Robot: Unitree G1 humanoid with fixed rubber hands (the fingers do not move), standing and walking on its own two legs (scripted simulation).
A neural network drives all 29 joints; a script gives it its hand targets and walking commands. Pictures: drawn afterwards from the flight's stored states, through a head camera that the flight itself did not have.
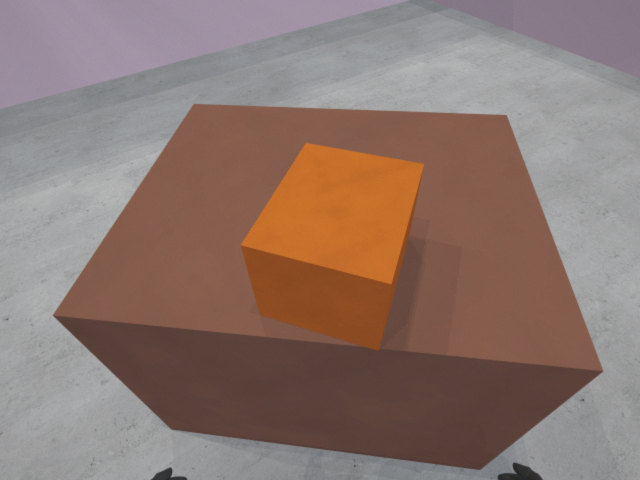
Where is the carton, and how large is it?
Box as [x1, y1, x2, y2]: [241, 143, 423, 350]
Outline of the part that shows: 306,143 241,244 241,248 259,313 265,316 378,350 408,238 423,164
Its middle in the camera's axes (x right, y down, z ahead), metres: +0.04 +0.00 +0.65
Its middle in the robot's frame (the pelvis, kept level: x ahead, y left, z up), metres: +0.48 -0.02 -0.01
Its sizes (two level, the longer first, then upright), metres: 0.254 0.209 0.182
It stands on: a pedestal, 0.66 m high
